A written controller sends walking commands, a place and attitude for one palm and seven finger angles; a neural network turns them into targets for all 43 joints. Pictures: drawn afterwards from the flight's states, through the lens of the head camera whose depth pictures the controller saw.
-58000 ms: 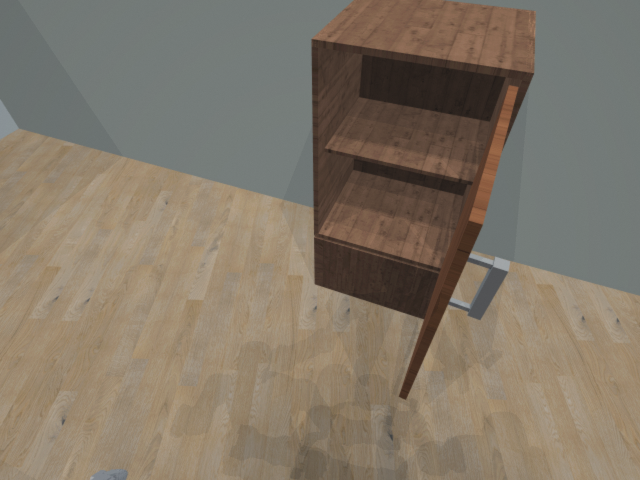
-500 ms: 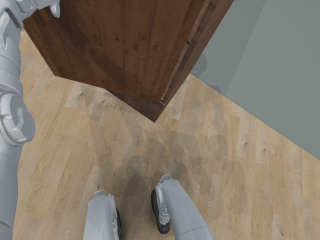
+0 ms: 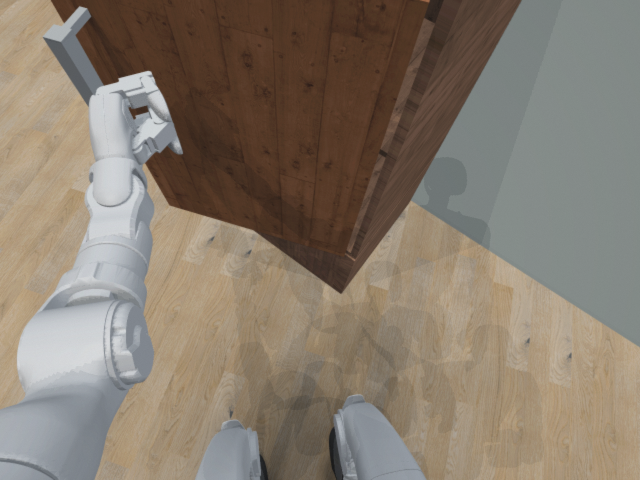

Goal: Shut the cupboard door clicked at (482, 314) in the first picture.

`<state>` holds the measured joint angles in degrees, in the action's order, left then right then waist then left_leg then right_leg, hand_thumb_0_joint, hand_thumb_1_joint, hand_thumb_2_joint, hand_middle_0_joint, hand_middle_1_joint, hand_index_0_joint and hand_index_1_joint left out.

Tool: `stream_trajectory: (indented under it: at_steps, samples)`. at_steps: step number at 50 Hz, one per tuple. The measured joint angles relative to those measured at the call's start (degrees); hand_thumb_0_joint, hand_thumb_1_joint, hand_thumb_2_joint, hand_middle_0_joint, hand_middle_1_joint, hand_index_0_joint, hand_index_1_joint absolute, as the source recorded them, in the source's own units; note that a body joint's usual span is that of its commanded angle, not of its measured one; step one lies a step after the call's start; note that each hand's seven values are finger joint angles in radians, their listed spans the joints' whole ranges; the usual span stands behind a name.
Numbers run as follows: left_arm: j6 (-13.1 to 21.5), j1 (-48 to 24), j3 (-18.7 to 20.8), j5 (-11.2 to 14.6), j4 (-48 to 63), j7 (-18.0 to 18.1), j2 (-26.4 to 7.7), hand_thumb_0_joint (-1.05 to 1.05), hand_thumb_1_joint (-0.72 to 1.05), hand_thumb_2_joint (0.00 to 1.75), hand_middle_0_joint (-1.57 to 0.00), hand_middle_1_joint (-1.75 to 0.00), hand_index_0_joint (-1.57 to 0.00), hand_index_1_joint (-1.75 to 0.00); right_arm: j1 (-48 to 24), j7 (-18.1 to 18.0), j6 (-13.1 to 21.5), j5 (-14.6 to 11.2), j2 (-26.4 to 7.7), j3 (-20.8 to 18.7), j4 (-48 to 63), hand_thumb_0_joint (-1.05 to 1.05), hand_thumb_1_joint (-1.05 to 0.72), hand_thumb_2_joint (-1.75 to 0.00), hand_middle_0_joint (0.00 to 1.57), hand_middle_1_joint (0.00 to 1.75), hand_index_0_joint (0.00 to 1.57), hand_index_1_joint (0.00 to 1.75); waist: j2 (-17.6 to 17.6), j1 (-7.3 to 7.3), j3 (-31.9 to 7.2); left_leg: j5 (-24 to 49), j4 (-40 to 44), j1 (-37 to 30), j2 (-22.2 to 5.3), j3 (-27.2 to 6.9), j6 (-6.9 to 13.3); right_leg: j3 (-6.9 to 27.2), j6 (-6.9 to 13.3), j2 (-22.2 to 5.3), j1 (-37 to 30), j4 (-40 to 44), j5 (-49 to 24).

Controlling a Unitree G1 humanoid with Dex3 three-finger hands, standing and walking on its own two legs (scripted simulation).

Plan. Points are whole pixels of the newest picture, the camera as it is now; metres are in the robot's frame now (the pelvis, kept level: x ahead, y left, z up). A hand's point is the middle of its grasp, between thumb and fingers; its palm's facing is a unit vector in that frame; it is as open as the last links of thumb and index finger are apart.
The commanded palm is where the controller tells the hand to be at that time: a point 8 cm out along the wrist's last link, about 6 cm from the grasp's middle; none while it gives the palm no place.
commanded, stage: pull the fist back off the door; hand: left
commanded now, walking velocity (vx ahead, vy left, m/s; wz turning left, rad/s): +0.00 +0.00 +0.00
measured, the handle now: (95, 70) +0.64 +0.21 +0.05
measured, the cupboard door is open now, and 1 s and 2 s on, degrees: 20 20 20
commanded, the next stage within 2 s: draw the hand back to the body in 0.32 s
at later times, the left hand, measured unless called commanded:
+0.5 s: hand (182, 160) +0.48 +0.10 +0.06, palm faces +0.06 -1.00 -0.04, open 3.1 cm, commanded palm +0.43 +0.16 +0.07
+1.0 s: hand (64, 250) +0.34 +0.17 +0.15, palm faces +0.07 -0.99 -0.11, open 3.0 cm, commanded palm +0.30 +0.22 +0.16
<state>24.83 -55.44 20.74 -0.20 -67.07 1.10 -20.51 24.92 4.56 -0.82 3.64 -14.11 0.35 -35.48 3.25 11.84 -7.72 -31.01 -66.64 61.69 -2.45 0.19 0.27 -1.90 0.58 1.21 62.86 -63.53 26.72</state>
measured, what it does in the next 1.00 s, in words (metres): rises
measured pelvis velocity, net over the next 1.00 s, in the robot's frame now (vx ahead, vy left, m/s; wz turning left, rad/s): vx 0.00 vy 0.00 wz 0.02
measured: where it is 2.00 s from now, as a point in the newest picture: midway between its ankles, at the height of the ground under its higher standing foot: outside the picture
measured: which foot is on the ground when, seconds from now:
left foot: down 0.00-1.00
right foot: down 0.00-1.00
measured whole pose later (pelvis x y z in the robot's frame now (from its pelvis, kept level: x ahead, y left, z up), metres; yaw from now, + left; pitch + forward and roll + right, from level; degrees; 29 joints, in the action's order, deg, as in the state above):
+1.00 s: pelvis +0.00 +0.00 +0.06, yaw +1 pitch +7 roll +0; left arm 15.0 -9.9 7.5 8.0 -21.8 -3.7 -13.6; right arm 14.3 -3.1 1.1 -2.9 -15.1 -0.3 -32.3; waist 1.8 1.9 -4.5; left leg -23.7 -45.7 28.9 -0.8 1.1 0.1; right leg -1.0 0.5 0.0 30.9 -44.9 21.0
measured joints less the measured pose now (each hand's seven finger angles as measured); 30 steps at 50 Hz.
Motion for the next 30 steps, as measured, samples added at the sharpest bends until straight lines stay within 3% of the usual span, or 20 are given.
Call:
stream_trajectory:
  at_steps: [8,15,24,30]
  samples:
    - [3.1,7.0,-5.4,2.4,5.1,-0.6,5.0,0.01,0.9,0.9,-1.29,-1.5,-1.3,-1.5,-3.5,-1.1,-0.4,-0.9,-1.2,-1.9,-0.8,0.0,-0.91,-0.9,0.2,0.3,0.2,0.3,-1.3,-2.72,0.2,0.3,0.1,-1.8,0.9,-0.7,-0.2,-0.7,0.1,-0.9,-2.0,-0.4,0.4]
    - [4.3,8.0,-8.2,1.5,5.2,1.5,7.9,0.01,0.9,0.9,-1.3,-1.5,-1.3,-1.5,-7.3,-2.0,-0.4,-1.1,-1.1,-1.9,-1.0,0.0,-0.91,-0.9,0.2,0.3,0.2,0.3,-1.4,-3.19,0.1,0.5,-0.4,-2.4,1.4,-0.8,-0.1,-0.7,0.1,-1.4,-2.7,-1.2,0.5]
    - [4.2,4.3,-5.5,0.5,0.9,2.5,6.2,0.01,0.89,0.9,-1.3,-1.5,-1.3,-1.5,-8.1,-2.5,0.0,-0.9,0.5,-0.1,-0.6,0.0,-0.91,-0.9,0.2,0.3,0.2,0.3,-1.1,-2.24,0.0,1.1,-0.8,-1.6,1.5,-0.1,-0.1,0.0,0.1,-1.4,-1.3,-2.3,0.1]
    - [2.0,13.7,-4.3,3.3,12.4,-0.6,5.8,0.01,0.89,0.9,-1.29,-1.5,-1.3,-1.5,-4.9,-2.9,-1.3,-2.4,0.8,-0.4,0.5,0.0,-0.91,-0.9,0.2,0.3,0.2,0.3,-0.6,-3.85,0.6,1.7,2.3,-5.9,0.8,1.4,-0.2,1.4,0.1,-0.7,-4.7,0.3,-1.0]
